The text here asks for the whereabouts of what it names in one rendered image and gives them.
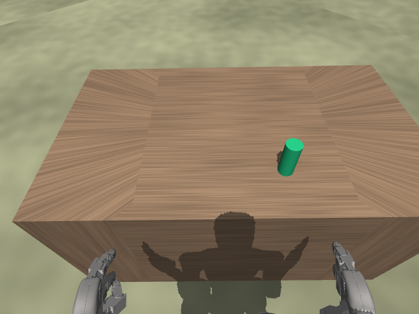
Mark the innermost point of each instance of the right robot hand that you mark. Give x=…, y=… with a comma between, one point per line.
x=351, y=286

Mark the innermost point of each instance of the left robot hand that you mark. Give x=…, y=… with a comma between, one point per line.
x=92, y=291

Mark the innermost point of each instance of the can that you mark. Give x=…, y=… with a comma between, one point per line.
x=290, y=156

